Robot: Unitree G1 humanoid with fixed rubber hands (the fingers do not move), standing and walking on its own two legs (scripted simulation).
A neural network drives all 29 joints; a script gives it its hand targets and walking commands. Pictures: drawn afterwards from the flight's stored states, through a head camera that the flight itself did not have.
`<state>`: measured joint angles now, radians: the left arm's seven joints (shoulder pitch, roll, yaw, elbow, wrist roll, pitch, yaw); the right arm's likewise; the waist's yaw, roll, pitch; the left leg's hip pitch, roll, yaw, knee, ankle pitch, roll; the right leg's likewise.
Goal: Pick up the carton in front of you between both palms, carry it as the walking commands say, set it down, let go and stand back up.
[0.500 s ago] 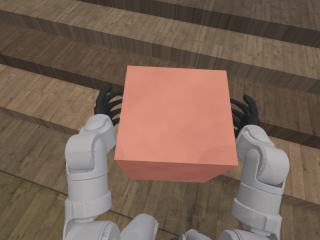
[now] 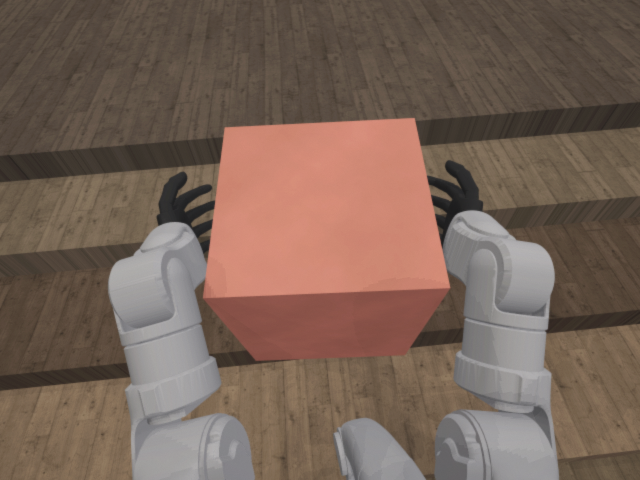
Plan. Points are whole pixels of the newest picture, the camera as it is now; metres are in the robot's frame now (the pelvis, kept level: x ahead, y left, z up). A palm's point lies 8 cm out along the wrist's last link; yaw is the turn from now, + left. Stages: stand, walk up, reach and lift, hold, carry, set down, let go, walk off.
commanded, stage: carry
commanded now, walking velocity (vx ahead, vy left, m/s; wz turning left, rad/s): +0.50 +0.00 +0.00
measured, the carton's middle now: (325, 254) +0.36 -0.06 +0.07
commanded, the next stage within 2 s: none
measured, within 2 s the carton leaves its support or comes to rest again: neither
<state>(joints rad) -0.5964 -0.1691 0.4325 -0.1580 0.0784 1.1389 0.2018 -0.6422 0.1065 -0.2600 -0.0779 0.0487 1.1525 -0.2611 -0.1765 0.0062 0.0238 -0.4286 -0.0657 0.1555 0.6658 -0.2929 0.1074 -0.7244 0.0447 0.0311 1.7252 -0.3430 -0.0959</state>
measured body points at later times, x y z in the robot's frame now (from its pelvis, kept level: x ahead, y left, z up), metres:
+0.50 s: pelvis +0.33 -0.08 +0.12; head +0.38 -0.08 +0.57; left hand +0.66 +0.13 +0.24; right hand +0.71 -0.18 +0.23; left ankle +0.30 +0.02 -0.43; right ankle +0.33 -0.16 -0.60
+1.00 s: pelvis +0.65 -0.02 +0.22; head +0.67 -0.03 +0.67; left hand +1.01 +0.11 +0.36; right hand +1.00 -0.20 +0.36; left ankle +0.67 +0.07 -0.50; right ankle +0.65 -0.12 -0.32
